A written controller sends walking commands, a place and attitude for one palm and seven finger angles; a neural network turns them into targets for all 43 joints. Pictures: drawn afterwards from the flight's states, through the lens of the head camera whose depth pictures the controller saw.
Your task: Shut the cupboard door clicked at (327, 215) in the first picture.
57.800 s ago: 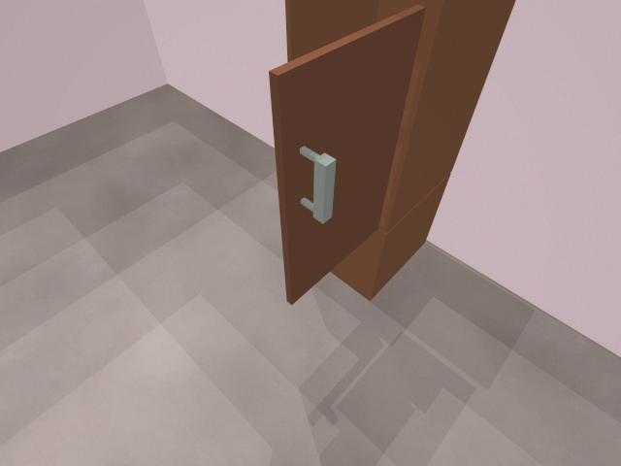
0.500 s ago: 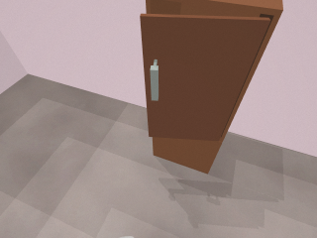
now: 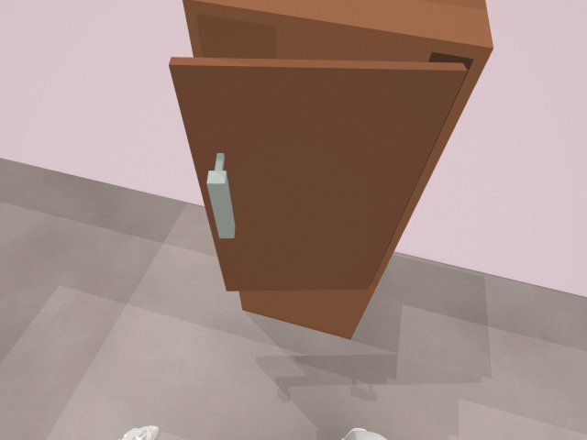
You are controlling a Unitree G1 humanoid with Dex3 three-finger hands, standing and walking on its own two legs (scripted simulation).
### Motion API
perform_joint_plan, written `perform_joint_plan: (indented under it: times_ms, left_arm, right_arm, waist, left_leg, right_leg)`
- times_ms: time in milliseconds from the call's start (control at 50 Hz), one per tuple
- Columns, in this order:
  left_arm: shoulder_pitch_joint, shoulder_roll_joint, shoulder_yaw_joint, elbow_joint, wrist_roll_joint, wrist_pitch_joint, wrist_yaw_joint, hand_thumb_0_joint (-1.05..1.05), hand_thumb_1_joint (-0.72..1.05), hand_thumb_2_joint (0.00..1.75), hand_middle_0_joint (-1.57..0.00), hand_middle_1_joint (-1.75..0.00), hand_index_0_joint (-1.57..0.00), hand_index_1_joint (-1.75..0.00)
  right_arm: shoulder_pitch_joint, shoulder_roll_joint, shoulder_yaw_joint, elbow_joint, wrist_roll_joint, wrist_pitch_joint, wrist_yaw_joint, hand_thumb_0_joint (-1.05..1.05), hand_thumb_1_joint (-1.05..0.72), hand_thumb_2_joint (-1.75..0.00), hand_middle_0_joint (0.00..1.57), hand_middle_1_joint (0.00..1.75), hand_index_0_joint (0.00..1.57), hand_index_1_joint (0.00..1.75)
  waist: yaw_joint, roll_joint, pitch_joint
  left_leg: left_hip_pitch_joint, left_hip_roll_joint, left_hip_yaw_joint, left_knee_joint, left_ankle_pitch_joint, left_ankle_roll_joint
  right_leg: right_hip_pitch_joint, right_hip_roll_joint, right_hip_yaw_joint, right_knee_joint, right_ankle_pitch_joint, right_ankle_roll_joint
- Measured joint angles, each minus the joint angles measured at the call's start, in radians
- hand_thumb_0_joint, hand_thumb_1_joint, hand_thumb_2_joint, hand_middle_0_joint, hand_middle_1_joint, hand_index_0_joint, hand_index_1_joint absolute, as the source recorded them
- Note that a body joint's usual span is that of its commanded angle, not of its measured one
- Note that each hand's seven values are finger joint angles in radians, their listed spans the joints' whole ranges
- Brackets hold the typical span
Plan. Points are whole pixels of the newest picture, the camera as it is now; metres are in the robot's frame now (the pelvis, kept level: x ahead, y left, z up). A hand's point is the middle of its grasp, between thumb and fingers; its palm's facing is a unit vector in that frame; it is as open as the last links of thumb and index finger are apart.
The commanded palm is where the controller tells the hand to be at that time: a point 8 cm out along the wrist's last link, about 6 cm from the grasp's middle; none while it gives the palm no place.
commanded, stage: come to a stop and stand still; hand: left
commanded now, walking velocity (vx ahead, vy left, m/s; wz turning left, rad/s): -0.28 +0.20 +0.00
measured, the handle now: (223, 196) +0.45 +0.13 +0.05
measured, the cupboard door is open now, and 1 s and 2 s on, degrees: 17 17 17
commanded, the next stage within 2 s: look again from close up in 1.46 s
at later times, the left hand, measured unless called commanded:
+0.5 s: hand out of the picture +0.06 +0.23 -0.19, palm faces +0.09 -0.98 -0.20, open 7.4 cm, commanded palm none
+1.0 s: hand out of the picture -0.04 +0.18 -0.17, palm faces +0.02 -0.99 -0.15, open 7.4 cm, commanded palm none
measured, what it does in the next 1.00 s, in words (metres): steps on the spot: right foot, then left foot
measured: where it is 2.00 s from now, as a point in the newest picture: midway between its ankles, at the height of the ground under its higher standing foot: outside the picture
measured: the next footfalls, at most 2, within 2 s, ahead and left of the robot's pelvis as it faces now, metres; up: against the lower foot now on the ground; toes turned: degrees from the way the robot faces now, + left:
right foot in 0.02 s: +0.11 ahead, -0.16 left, +0.00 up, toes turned -4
left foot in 0.36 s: +0.06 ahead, +0.11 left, +0.00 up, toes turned +4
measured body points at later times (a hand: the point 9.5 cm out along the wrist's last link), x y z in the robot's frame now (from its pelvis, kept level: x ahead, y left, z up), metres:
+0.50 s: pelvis +0.00 +0.03 +0.00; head +0.03 +0.07 +0.45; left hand +0.05 +0.28 -0.17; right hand +0.10 -0.21 -0.13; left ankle +0.02 +0.11 -0.74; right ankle +0.00 -0.13 -0.68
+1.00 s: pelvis -0.03 +0.02 +0.01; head -0.03 +0.03 +0.46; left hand -0.04 +0.23 -0.16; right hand -0.06 -0.21 -0.15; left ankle +0.02 +0.11 -0.74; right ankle -0.07 -0.10 -0.74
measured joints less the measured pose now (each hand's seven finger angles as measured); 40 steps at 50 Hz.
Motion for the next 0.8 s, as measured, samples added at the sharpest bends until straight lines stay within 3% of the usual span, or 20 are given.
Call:
perform_joint_plan:
  times_ms: [20, 80, 120, 180, 220, 280, 340, 380, 420, 480, 520, 640, 720, 740, 800]
  left_arm:
    - [0.001, 0.006, -0.005, -0.005, 0.001, -0.011, 0.004, 0.00, 0.91, 0.90, -0.19, -0.30, -0.19, -0.30]
    - [-0.023, -0.027, -0.021, 0.011, 0.002, -0.030, 0.025, 0.00, 0.91, 0.90, -0.19, -0.30, -0.19, -0.30]
    - [-0.038, -0.050, -0.030, 0.015, 0.003, -0.029, 0.036, 0.00, 0.91, 0.90, -0.19, -0.30, -0.19, -0.30]
    - [-0.049, -0.071, -0.032, 0.009, 0.005, -0.016, 0.048, 0.00, 0.91, 0.90, -0.20, -0.30, -0.20, -0.30]
    - [-0.047, -0.075, -0.029, 0.004, 0.007, -0.008, 0.053, 0.00, 0.91, 0.90, -0.20, -0.30, -0.20, -0.30]
    - [-0.040, -0.064, -0.021, -0.002, 0.012, 0.003, 0.054, 0.00, 0.91, 0.90, -0.20, -0.30, -0.20, -0.30]
    - [-0.021, -0.041, -0.011, -0.004, 0.009, 0.014, 0.055, 0.00, 0.91, 0.90, -0.20, -0.30, -0.20, -0.30]
    - [-0.010, -0.023, -0.003, 0.000, 0.000, 0.031, 0.056, 0.00, 0.91, 0.90, -0.20, -0.30, -0.20, -0.30]
    - [0.005, -0.004, 0.004, 0.010, 0.000, 0.051, 0.058, 0.00, 0.91, 0.90, -0.20, -0.30, -0.20, -0.30]
    - [0.031, 0.015, 0.010, 0.029, -0.001, 0.057, 0.055, 0.00, 0.91, 0.90, -0.20, -0.30, -0.20, -0.30]
    - [0.054, 0.021, 0.008, 0.041, -0.004, 0.051, 0.054, 0.00, 0.91, 0.90, -0.20, -0.30, -0.20, -0.30]
    - [0.120, 0.011, -0.011, 0.086, -0.007, 0.048, 0.054, 0.00, 0.91, 0.90, -0.19, -0.30, -0.19, -0.30]
    - [0.147, -0.005, -0.025, 0.114, -0.007, 0.031, 0.058, 0.00, 0.91, 0.90, -0.19, -0.30, -0.19, -0.30]
    - [0.152, -0.008, -0.029, 0.122, -0.006, 0.023, 0.060, 0.00, 0.91, 0.90, -0.19, -0.30, -0.19, -0.30]
    - [0.156, -0.047, -0.045, 0.149, -0.006, 0.009, 0.059, 0.00, 0.91, 0.90, -0.19, -0.30, -0.19, -0.30]
  right_arm:
    - [0.010, 0.003, -0.002, 0.003, 0.004, 0.005, 0.002, 0.01, -0.91, -0.90, 0.20, 0.30, 0.20, 0.30]
    - [-0.017, -0.024, -0.017, 0.014, 0.021, 0.032, 0.002, 0.01, -0.91, -0.90, 0.20, 0.30, 0.20, 0.30]
    - [-0.053, -0.037, -0.023, 0.010, 0.028, 0.045, -0.005, 0.01, -0.91, -0.90, 0.20, 0.30, 0.20, 0.30]
    - [-0.100, -0.046, -0.027, -0.007, 0.029, 0.052, -0.004, 0.01, -0.91, -0.90, 0.20, 0.30, 0.20, 0.30]
    - [-0.129, -0.048, -0.029, -0.025, 0.027, 0.057, 0.001, 0.01, -0.91, -0.90, 0.20, 0.30, 0.19, 0.30]
    - [-0.164, -0.044, -0.029, -0.056, 0.024, 0.054, 0.008, 0.01, -0.91, -0.90, 0.20, 0.30, 0.19, 0.30]
    - [-0.179, -0.037, -0.023, -0.085, 0.022, 0.035, 0.013, 0.01, -0.91, -0.90, 0.20, 0.30, 0.19, 0.30]
    - [-0.177, -0.029, -0.018, -0.096, 0.013, 0.024, 0.013, 0.00, -0.91, -0.90, 0.20, 0.30, 0.19, 0.30]
    - [-0.176, -0.012, -0.006, -0.100, 0.003, 0.026, 0.007, 0.00, -0.91, -0.90, 0.20, 0.30, 0.19, 0.30]
    - [-0.168, 0.007, 0.012, -0.099, 0.002, 0.025, -0.005, 0.00, -0.91, -0.90, 0.20, 0.30, 0.20, 0.30]
    - [-0.164, 0.015, 0.020, -0.091, 0.006, 0.022, -0.009, 0.00, -0.91, -0.90, 0.20, 0.30, 0.20, 0.30]
    - [-0.154, 0.030, 0.021, -0.053, 0.015, 0.013, -0.012, 0.00, -0.91, -0.90, 0.20, 0.30, 0.20, 0.30]
    - [-0.136, 0.028, 0.016, -0.018, 0.024, 0.009, -0.010, 0.00, -0.92, -0.90, 0.20, 0.30, 0.20, 0.30]
    - [-0.132, 0.028, 0.015, -0.007, 0.027, 0.010, -0.008, 0.00, -0.92, -0.90, 0.20, 0.30, 0.20, 0.30]
    - [-0.120, 0.007, 0.006, 0.027, 0.028, 0.012, -0.006, 0.00, -0.93, -0.90, 0.20, 0.30, 0.20, 0.30]
  waist:
    - [-0.002, -0.013, -0.005]
    - [-0.005, 0.029, 0.009]
    - [-0.006, 0.040, 0.027]
    - [0.007, 0.029, 0.038]
    - [0.017, 0.016, 0.035]
    - [0.029, -0.006, 0.025]
    - [0.036, -0.029, 0.009]
    - [0.042, -0.043, 0.001]
    - [0.051, -0.058, -0.002]
    - [0.060, -0.059, -0.008]
    - [0.068, -0.055, -0.013]
    - [0.067, -0.031, -0.033]
    - [0.058, -0.033, -0.051]
    - [0.058, -0.042, -0.055]
    - [0.043, -0.002, -0.051]
  left_leg:
    - [-0.006, -0.007, 0.000, 0.039, -0.029, -0.008]
    - [-0.077, -0.029, -0.073, 0.228, -0.198, 0.013]
    - [-0.138, -0.074, -0.107, 0.375, -0.260, 0.019]
    - [-0.218, -0.132, -0.116, 0.521, -0.253, 0.016]
    - [-0.249, -0.152, -0.113, 0.535, -0.227, 0.011]
    - [-0.251, -0.157, -0.111, 0.442, -0.179, 0.011]
    - [-0.175, -0.144, -0.110, 0.198, -0.033, 0.019]
    - [-0.162, -0.145, -0.108, 0.156, 0.016, 0.079]
    - [-0.150, -0.149, -0.098, 0.148, 0.003, 0.115]
    - [-0.118, -0.153, -0.097, 0.073, 0.039, 0.127]
    - [-0.099, -0.158, -0.093, 0.021, 0.070, 0.132]
    - [-0.076, -0.174, -0.073, -0.063, 0.123, 0.143]
    - [-0.091, -0.198, -0.055, -0.064, 0.133, 0.141]
    - [-0.098, -0.208, -0.046, -0.060, 0.133, 0.139]
    - [-0.085, -0.198, -0.053, -0.087, 0.156, 0.133]
  right_leg:
    - [0.030, -0.009, 0.008, -0.055, 0.071, -0.003]
    - [0.040, 0.002, -0.005, -0.019, -0.069, 0.006]
    - [0.049, 0.001, -0.005, -0.021, -0.070, 0.007]
    - [0.070, -0.011, -0.002, -0.060, -0.050, 0.005]
    - [0.079, -0.018, -0.003, -0.085, -0.035, 0.008]
    - [0.081, -0.027, -0.007, -0.104, -0.020, 0.019]
    - [0.062, -0.032, -0.008, -0.068, -0.032, 0.038]
    - [0.031, -0.025, 0.009, 0.015, -0.138, 0.029]
    - [-0.004, 0.010, 0.062, 0.160, -0.267, 0.012]
    - [-0.025, 0.055, 0.094, 0.335, -0.285, 0.006]
    - [-0.006, 0.064, 0.092, 0.358, -0.274, 0.011]
    - [0.145, 0.052, 0.064, 0.134, -0.280, 0.008]
    - [0.265, 0.036, 0.074, -0.127, -0.144, -0.013]
    - [0.286, 0.025, 0.088, -0.177, -0.159, -0.010]
    - [0.296, 0.037, 0.084, -0.198, -0.149, 0.003]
